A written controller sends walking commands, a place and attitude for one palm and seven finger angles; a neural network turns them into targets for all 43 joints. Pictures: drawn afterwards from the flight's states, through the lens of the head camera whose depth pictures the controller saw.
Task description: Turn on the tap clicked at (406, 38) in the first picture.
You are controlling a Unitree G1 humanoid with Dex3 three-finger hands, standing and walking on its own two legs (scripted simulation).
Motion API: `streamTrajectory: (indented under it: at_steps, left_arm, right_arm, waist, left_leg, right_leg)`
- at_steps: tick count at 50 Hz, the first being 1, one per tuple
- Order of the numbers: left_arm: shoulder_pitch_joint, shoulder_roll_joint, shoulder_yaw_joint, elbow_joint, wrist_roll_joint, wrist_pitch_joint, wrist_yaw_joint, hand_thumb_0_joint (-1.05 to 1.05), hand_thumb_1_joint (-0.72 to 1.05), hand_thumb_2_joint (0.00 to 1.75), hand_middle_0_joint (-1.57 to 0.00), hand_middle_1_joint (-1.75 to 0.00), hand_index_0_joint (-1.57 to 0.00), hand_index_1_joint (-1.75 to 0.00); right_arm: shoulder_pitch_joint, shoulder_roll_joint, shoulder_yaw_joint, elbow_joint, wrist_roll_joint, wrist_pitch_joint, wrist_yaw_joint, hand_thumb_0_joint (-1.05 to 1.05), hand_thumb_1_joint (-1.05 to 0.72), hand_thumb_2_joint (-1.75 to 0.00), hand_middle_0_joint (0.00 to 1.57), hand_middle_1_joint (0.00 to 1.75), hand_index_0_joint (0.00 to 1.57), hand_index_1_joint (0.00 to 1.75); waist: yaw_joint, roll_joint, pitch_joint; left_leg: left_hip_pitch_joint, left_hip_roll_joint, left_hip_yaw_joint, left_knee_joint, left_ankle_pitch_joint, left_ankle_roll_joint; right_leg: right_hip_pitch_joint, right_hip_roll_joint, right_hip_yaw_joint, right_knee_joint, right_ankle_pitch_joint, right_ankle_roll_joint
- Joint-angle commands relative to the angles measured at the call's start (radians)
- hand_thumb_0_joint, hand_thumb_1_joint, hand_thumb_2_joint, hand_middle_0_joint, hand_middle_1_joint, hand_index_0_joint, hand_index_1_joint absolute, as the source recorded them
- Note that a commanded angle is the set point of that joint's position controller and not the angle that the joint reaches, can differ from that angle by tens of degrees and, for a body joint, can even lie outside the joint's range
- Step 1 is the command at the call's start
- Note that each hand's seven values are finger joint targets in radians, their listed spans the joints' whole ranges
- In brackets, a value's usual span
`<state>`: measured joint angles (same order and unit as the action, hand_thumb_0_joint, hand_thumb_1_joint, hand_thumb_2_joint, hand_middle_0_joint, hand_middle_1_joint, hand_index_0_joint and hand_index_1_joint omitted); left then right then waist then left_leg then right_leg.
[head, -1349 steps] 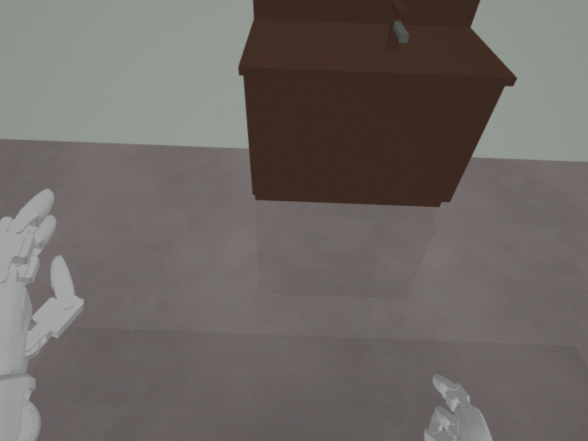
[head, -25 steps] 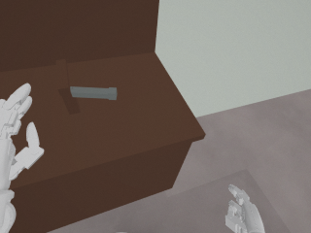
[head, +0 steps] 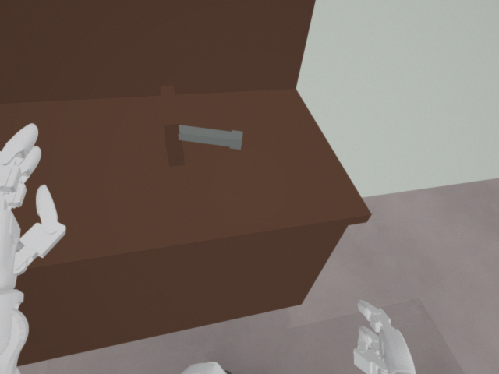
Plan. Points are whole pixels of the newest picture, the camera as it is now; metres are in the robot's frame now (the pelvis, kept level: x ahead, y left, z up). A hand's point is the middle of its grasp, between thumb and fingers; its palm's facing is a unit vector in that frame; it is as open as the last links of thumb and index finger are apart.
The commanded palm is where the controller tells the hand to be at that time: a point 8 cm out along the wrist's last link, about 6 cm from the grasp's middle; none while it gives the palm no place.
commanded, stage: come to a stop and stand still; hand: left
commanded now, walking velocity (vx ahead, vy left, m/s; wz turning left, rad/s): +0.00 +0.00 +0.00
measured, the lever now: (236, 139) +0.55 +0.09 +0.05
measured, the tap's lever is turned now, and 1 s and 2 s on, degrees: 71 71 71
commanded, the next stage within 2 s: look again from close up in 0.60 s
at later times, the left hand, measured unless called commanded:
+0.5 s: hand (34, 218) +0.23 +0.28 +0.18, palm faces +0.31 -0.86 -0.39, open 7.4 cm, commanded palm +0.16 +0.32 +0.19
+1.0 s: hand (38, 218) +0.23 +0.28 +0.17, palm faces +0.36 -0.86 -0.36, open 7.4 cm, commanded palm +0.17 +0.32 +0.19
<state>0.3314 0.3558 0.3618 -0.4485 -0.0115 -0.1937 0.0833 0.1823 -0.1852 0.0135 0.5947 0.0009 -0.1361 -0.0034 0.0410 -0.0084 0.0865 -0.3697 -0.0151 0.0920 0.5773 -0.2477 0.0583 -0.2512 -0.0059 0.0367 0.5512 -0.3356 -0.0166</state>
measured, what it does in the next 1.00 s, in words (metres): steps on the spot: right foot, then left foot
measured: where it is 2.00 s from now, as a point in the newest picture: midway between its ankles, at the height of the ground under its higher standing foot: outside the picture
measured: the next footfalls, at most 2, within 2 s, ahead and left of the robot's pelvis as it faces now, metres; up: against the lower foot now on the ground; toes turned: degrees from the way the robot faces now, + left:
right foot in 0.16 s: +0.05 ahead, -0.10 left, +0.00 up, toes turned -2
left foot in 0.38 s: +0.05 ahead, +0.15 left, +0.00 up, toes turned -2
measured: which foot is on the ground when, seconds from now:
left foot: down 0.00-0.18, up 0.20-0.36, down 0.38-1.00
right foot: down 0.00-0.00, up 0.02-0.14, down 0.16-1.00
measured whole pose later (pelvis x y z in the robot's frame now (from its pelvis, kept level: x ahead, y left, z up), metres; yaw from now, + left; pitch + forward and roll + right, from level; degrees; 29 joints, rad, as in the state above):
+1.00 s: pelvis +0.00 +0.05 +0.01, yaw -3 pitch -2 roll -1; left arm 0.41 0.35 0.34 -0.44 -0.03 -0.21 0.12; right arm 0.18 -0.18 0.01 0.60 0.01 -0.13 -0.03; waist 0.02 0.00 0.05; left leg -0.21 0.01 0.01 0.49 -0.25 0.02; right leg -0.19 -0.01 0.01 0.42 -0.20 0.03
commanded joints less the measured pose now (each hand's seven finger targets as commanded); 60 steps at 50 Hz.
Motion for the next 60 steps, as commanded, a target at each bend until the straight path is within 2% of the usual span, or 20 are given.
streamTrajectory:
  at_steps: [1, 3, 6, 7, 8, 9, 10, 11, 13, 16, 19, 21, 22, 25, 27, 30, 37, 49, 56, 60]
  left_arm:
    - [-0.172, 0.192, 0.124, -0.254, -0.011, -0.048, 0.018, 0.0, 0.9, 0.9, -0.2, -0.3, -0.2, -0.3]
    - [-0.145, 0.146, 0.096, -0.227, -0.007, -0.05, 0.013, 0.0, 0.9, 0.9, -0.2, -0.3, -0.2, -0.3]
    - [-0.06, 0.17, 0.115, -0.222, -0.004, -0.041, 0.01, 0.0, 0.9, 0.9, -0.2, -0.3, -0.2, -0.3]
    - [-0.072, 0.192, 0.12, -0.259, -0.001, -0.045, 0.01, 0.0, 0.9, 0.9, -0.2, -0.3, -0.2, -0.3]
    - [-0.086, 0.217, 0.128, -0.267, 0.001, -0.047, 0.011, 0.0, 0.9, 0.9, -0.2, -0.3, -0.2, -0.3]
    - [-0.08, 0.18, 0.099, -0.226, -0.009, -0.032, 0.008, 0.0, 0.9, 0.9, -0.2, -0.3, -0.2, -0.3]
    - [-0.096, 0.126, 0.047, -0.203, -0.017, -0.017, 0.005, 0.0, 0.9, 0.9, -0.2, -0.3, -0.2, -0.3]
    - [-0.13, 0.137, 0.058, -0.21, -0.023, -0.019, 0.008, 0.0, 0.9, 0.9, -0.2, -0.3, -0.2, -0.3]
    - [-0.142, 0.155, 0.072, -0.19, -0.014, -0.039, 0.042, 0.0, 0.9, 0.9, -0.2, -0.3, -0.2, -0.3]
    - [-0.111, 0.172, 0.087, -0.213, -0.004, -0.059, 0.068, 0.0, 0.9, 0.9, -0.2, -0.3, -0.2, -0.3]
    - [-0.083, 0.196, 0.107, -0.312, -0.005, -0.079, 0.057, 0.0, 0.9, 0.9, -0.2, -0.3, -0.2, -0.3]
    - [0.022, 0.238, 0.173, -0.308, -0.022, -0.073, 0.041, 0.0, 0.9, 0.9, -0.2, -0.3, -0.2, -0.3]
    - [0.028, 0.213, 0.155, -0.325, -0.02, -0.082, 0.036, 0.0, 0.9, 0.9, -0.2, -0.3, -0.2, -0.3]
    - [0.087, 0.191, 0.155, -0.268, -0.021, -0.085, 0.034, 0.0, 0.9, 0.9, -0.2, -0.3, -0.2, -0.3]
    - [0.094, 0.173, 0.144, -0.232, -0.028, -0.084, 0.034, 0.0, 0.9, 0.9, -0.2, -0.3, -0.2, -0.3]
    - [0.059, 0.16, 0.118, -0.198, -0.023, -0.083, 0.039, 0.0, 0.9, 0.9, -0.2, -0.3, -0.2, -0.3]
    - [-0.082, 0.138, 0.059, -0.241, -0.008, -0.088, 0.049, 0.0, 0.9, 0.9, -0.2, -0.3, -0.2, -0.3]
    - [0.027, 0.137, 0.086, -0.182, -0.03, -0.074, 0.052, 0.0, 0.9, 0.9, -0.2, -0.3, -0.2, -0.3]
    - [0.024, 0.169, 0.104, -0.225, -0.033, -0.062, 0.059, 0.0, 0.9, 0.9, -0.2, -0.3, -0.2, -0.3]
    - [0.007, 0.168, 0.1, -0.232, -0.037, -0.055, 0.057, 0.0, 0.9, 0.9, -0.2, -0.3, -0.2, -0.3]
  right_arm:
    - [-0.064, -0.126, -0.07, -0.152, 0.013, -0.054, -0.004, 0.0, -0.9, -0.9, 0.2, 0.3, 0.2, 0.3]
    - [-0.056, -0.14, -0.073, -0.149, 0.007, -0.056, 0.01, 0.0, -0.9, -0.9, 0.2, 0.3, 0.2, 0.3]
    - [-0.078, -0.14, -0.062, -0.173, 0.003, -0.04, 0.014, 0.0, -0.9, -0.9, 0.2, 0.3, 0.2, 0.3]
    - [-0.078, -0.131, -0.06, -0.181, 0.002, -0.032, 0.014, 0.0, -0.9, -0.9, 0.2, 0.3, 0.2, 0.3]
    - [-0.078, -0.123, -0.054, -0.181, 0.004, -0.021, 0.011, 0.0, -0.9, -0.9, 0.2, 0.3, 0.2, 0.3]
    - [-0.093, -0.126, -0.055, -0.183, 0.017, -0.023, 0.003, 0.0, -0.9, -0.9, 0.2, 0.3, 0.2, 0.3]
    - [-0.062, -0.132, -0.059, -0.163, 0.012, -0.025, 0.001, 0.0, -0.9, -0.9, 0.2, 0.3, 0.2, 0.3]
    - [-0.056, -0.134, -0.054, -0.15, 0.019, -0.026, 0.005, 0.0, -0.9, -0.9, 0.2, 0.3, 0.2, 0.3]
    - [-0.078, -0.105, -0.03, -0.123, 0.005, -0.039, -0.014, 0.0, -0.9, -0.9, 0.2, 0.3, 0.2, 0.3]
    - [-0.059, -0.108, -0.035, -0.11, -0.006, -0.078, -0.037, 0.0, -0.9, -0.9, 0.2, 0.3, 0.2, 0.3]
    - [-0.058, -0.165, -0.077, -0.163, 0.006, -0.084, -0.034, 0.0, -0.9, -0.9, 0.2, 0.3, 0.2, 0.3]
    - [-0.076, -0.123, -0.052, -0.157, 0.001, -0.076, -0.023, 0.0, -0.9, -0.9, 0.2, 0.3, 0.2, 0.3]
    - [-0.069, -0.117, -0.05, -0.154, -0.004, -0.071, -0.02, 0.0, -0.9, -0.9, 0.2, 0.3, 0.2, 0.3]
    - [-0.046, -0.138, -0.059, -0.155, 0.014, -0.066, -0.011, 0.0, -0.9, -0.9, 0.2, 0.3, 0.2, 0.3]
    - [-0.035, -0.142, -0.06, -0.149, 0.019, -0.066, -0.012, 0.0, -0.9, -0.9, 0.2, 0.3, 0.2, 0.3]
    - [-0.035, -0.136, -0.062, -0.144, 0.023, -0.062, -0.022, 0.0, -0.9, -0.9, 0.2, 0.3, 0.2, 0.3]
    - [-0.049, -0.13, -0.05, -0.127, 0.014, -0.066, -0.034, 0.0, -0.9, -0.9, 0.2, 0.3, 0.2, 0.3]
    - [-0.058, -0.127, -0.056, -0.143, 0.016, -0.034, -0.03, 0.0, -0.9, -0.9, 0.2, 0.3, 0.2, 0.3]
    - [-0.081, -0.127, -0.057, -0.161, 0.021, -0.025, -0.039, 0.0, -0.9, -0.9, 0.2, 0.3, 0.2, 0.3]
    - [-0.071, -0.13, -0.064, -0.16, 0.018, -0.011, -0.038, 0.0, -0.9, -0.9, 0.2, 0.3, 0.2, 0.3]
  waist:
    - [-0.027, 0.254, -0.149]
    - [-0.019, 0.201, -0.143]
    - [0.01, 0.199, -0.172]
    - [0.009, 0.115, -0.17]
    - [0.004, -0.079, -0.152]
    - [0.008, -0.278, -0.086]
    - [-0.025, -0.314, -0.027]
    - [-0.043, -0.245, -0.029]
    - [-0.045, -0.043, -0.046]
    - [-0.032, 0.013, -0.164]
    - [-0.002, 0.143, -0.236]
    - [-0.012, 0.263, -0.2]
    - [-0.02, 0.224, -0.171]
    - [-0.022, 0.096, -0.175]
    - [-0.03, 0.076, -0.178]
    - [-0.032, 0.124, -0.142]
    - [-0.031, 0.097, -0.139]
    - [-0.027, 0.028, -0.165]
    - [-0.025, 0.06, -0.179]
    - [-0.029, 0.088, -0.184]
  left_leg:
    - [0.009, 0.218, -0.254, -0.459, -0.483, -0.067]
    - [-0.005, 0.214, -0.194, -0.452, -0.447, -0.057]
    - [-0.009, 0.165, -0.107, -0.327, -0.406, -0.086]
    - [0.013, 0.113, -0.073, -0.171, -0.352, -0.088]
    - [0.037, 0.018, 0.01, 0.171, -0.256, -0.079]
    - [-0.004, -0.029, -0.084, 0.484, -0.199, -0.074]
    - [-0.023, 0.003, -0.176, 0.603, -0.125, -0.079]
    - [-0.038, 0.015, -0.202, 0.636, -0.117, -0.076]
    - [-0.061, 0.057, -0.156, 0.327, -0.113, -0.059]
    - [0.194, -0.002, -0.052, -0.184, 0.003, -0.037]
    - [0.32, 0.202, -0.241, -0.185, 0.372, 0.028]
    - [0.256, 0.218, -0.322, -0.256, 0.328, 0.026]
    - [0.201, 0.226, -0.328, -0.254, 0.323, 0.025]
    - [0.087, 0.168, -0.206, -0.178, 0.199, -0.007]
    - [0.053, 0.128, -0.172, -0.209, 0.049, -0.031]
    - [0.054, 0.137, -0.194, -0.262, -0.075, -0.019]
    - [0.104, 0.107, -0.179, -0.244, -0.057, -0.018]
    - [0.158, 0.088, -0.145, -0.182, 0.126, -0.031]
    - [0.204, 0.099, -0.141, -0.176, 0.188, -0.028]
    - [0.192, 0.126, -0.17, -0.212, 0.092, -0.018]
  right_leg:
    - [0.018, 0.124, -0.107, 0.293, -0.14, 0.004]
    - [0.049, 0.114, -0.121, 0.238, -0.128, -0.011]
    - [0.18, 0.06, -0.099, -0.092, -0.074, -0.048]
    - [0.163, 0.005, -0.027, -0.219, -0.056, -0.061]
    - [0.054, -0.115, 0.15, -0.334, -0.037, -0.109]
    - [-0.172, -0.285, 0.453, -0.453, -0.306, -0.208]
    - [-0.298, -0.337, 0.486, -0.459, -0.377, -0.255]
    - [-0.292, -0.32, 0.432, -0.408, -0.307, -0.257]
    - [-0.132, -0.267, 0.294, -0.311, -0.069, -0.208]
    - [0.019, -0.142, 0.133, -0.147, 0.129, -0.098]
    - [-0.033, 0.001, 0.001, 0.049, 0.114, 0.003]
    - [-0.049, 0.013, -0.044, 0.087, -0.055, 0.022]
    - [-0.015, 0.007, -0.045, 0.05, -0.054, 0.015]
    - [0.157, -0.002, -0.051, -0.131, 0.152, 0.009]
    - [0.187, -0.015, -0.049, -0.114, 0.191, 0.001]
    - [0.138, -0.015, -0.034, -0.106, 0.145, 0.006]
    - [0.118, -0.026, -0.012, -0.143, 0.17, 0.003]
    - [0.133, -0.052, 0.023, -0.177, 0.293, -0.006]
    - [0.13, -0.058, 0.021, -0.174, 0.337, -0.002]
    - [0.116, -0.02, -0.018, -0.135, 0.215, -0.001]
